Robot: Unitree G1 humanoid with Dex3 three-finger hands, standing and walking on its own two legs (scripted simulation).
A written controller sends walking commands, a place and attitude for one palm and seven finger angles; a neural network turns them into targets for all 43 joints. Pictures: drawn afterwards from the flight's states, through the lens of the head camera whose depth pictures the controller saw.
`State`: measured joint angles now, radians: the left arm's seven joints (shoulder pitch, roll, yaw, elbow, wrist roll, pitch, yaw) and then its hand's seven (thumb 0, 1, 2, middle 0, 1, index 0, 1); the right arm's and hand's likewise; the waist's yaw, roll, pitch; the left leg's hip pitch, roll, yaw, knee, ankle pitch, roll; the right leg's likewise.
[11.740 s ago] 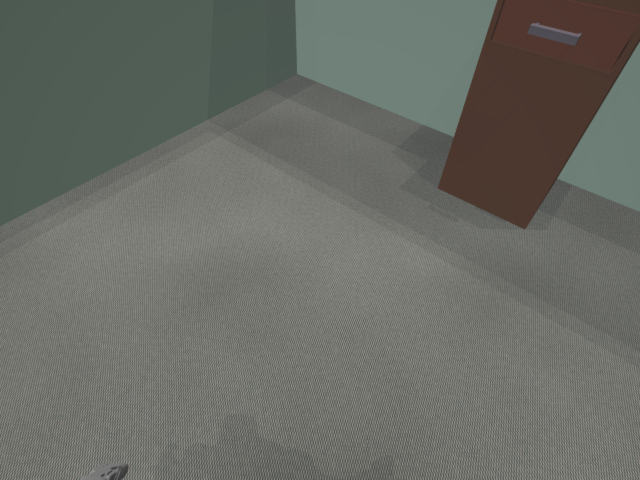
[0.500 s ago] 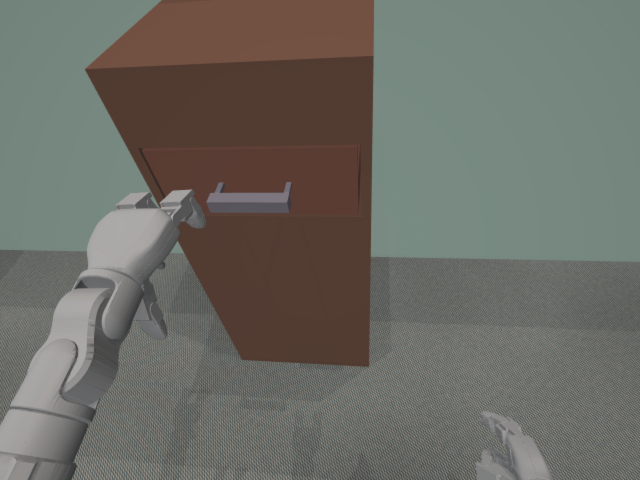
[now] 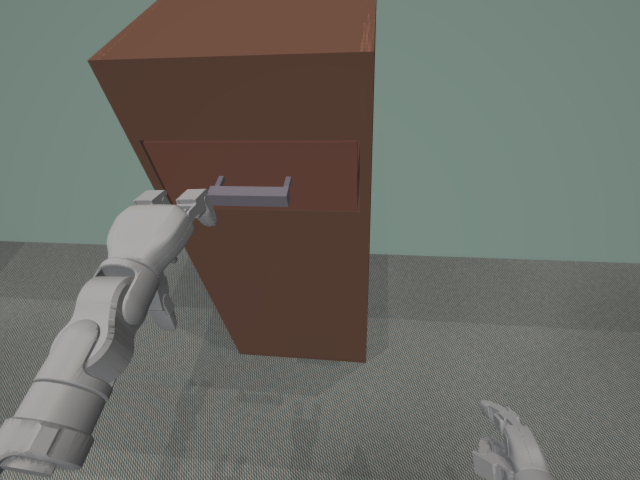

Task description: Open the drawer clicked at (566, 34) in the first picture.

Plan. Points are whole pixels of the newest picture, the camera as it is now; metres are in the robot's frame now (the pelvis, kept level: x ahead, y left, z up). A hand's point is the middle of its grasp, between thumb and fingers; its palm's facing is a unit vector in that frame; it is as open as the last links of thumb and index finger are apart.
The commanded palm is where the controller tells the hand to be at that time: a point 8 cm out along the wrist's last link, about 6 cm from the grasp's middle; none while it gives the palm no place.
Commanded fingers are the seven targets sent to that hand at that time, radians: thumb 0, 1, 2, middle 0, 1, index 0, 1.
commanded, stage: move the hooked fingers above the handle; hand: left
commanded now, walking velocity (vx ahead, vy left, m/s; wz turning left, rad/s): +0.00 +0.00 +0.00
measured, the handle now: (251, 188) +0.58 +0.22 +0.01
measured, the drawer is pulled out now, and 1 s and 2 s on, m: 0.00 0.00 0.00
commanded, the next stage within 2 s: lower the fingers behind the handle in 2.00 s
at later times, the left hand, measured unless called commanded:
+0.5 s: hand (207, 223) +0.41 +0.22 +0.09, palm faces +0.00 -0.03 -1.00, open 13.8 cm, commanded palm +0.40 +0.23 +0.16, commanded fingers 0.00 -0.50 0.30 -0.30 -1.20 -0.30 -1.20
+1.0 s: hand (225, 199) +0.48 +0.22 +0.08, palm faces -0.02 -0.01 -1.00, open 13.8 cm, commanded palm +0.46 +0.23 +0.14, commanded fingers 0.00 -0.50 0.30 -0.30 -1.20 -0.30 -1.20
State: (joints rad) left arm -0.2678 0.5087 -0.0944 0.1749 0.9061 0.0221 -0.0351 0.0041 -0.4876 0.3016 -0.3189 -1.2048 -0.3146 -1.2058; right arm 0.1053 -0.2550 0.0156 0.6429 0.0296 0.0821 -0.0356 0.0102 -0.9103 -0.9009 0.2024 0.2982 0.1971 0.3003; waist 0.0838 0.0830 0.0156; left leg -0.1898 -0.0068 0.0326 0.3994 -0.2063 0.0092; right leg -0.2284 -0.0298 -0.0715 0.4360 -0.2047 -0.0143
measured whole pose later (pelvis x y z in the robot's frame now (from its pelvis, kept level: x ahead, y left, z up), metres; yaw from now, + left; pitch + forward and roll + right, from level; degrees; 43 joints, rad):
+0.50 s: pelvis +0.02 +0.00 +0.00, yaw -1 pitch +5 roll +1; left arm -0.47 0.49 -0.09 0.45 0.95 -0.03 0.04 0.00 -0.48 0.30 -0.32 -1.20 -0.31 -1.21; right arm 0.23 -0.27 -0.03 0.67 0.04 0.10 -0.04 0.01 -0.91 -0.90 0.20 0.30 0.20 0.30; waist 0.03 0.06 -0.02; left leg -0.28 0.00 0.06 0.45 -0.25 0.01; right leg -0.33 -0.03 -0.05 0.49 -0.24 -0.01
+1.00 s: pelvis +0.03 +0.01 -0.01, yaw -1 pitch +10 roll +0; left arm -0.72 0.49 -0.09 0.77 1.01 -0.07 0.10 0.00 -0.48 0.30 -0.32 -1.20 -0.31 -1.21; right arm 0.27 -0.26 -0.05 0.67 0.02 0.11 -0.03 0.01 -0.91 -0.90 0.20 0.30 0.20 0.30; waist -0.01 0.05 -0.07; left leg -0.41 0.00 0.05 0.55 -0.30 0.02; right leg -0.45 -0.03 -0.05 0.56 -0.28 -0.01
